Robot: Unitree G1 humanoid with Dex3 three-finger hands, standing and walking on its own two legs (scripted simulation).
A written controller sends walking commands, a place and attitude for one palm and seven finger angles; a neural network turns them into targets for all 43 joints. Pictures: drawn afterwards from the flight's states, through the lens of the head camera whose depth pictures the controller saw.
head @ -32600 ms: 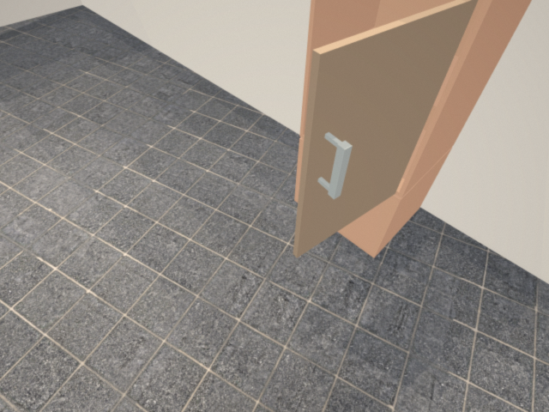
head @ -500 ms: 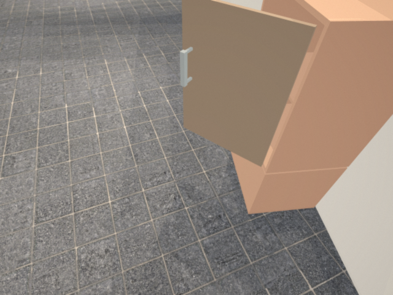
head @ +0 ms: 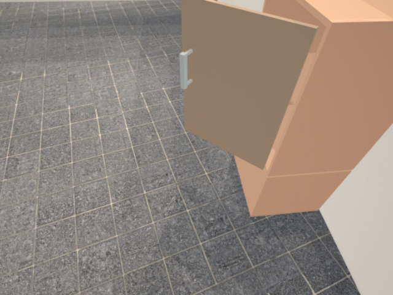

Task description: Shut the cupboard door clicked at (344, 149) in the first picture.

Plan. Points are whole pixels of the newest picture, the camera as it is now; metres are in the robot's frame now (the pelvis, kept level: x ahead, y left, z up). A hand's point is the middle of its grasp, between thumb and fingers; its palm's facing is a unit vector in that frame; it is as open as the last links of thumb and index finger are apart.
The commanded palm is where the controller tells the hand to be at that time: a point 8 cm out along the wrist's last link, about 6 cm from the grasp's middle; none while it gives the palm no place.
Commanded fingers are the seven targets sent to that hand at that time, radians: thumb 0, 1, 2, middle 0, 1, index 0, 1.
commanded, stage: walk to a spot facing it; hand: left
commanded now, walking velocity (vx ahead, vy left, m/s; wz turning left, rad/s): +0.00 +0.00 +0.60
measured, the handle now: (186, 69) +0.87 +0.08 +0.00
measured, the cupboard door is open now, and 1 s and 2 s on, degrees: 49 49 49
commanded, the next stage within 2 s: none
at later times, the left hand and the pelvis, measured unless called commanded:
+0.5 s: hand out of the picture +0.00 +0.24 -0.19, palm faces +0.25 -0.93 -0.25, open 7.3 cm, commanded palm none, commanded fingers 0.00 0.90 0.90 -0.20 -0.30 -0.20 -0.30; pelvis -0.01 +0.02 -0.02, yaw +15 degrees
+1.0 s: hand out of the picture -0.07 +0.18 -0.18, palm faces +0.56 -0.79 -0.26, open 7.3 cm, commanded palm none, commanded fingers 0.00 0.90 0.90 -0.20 -0.30 -0.20 -0.30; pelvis +0.00 -0.02 -0.01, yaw +36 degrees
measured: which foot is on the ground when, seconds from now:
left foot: down 0.00-0.72, up 0.74-1.00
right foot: down 0.00-0.34, up 0.36-0.70, down 0.72-1.00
